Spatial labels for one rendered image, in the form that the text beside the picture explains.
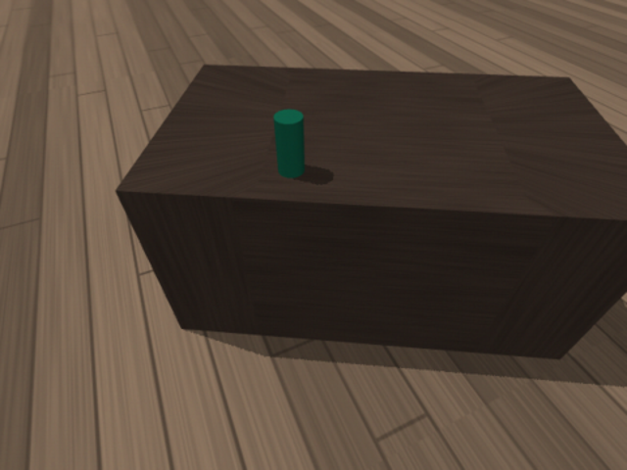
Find can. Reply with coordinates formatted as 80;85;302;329
273;110;305;178

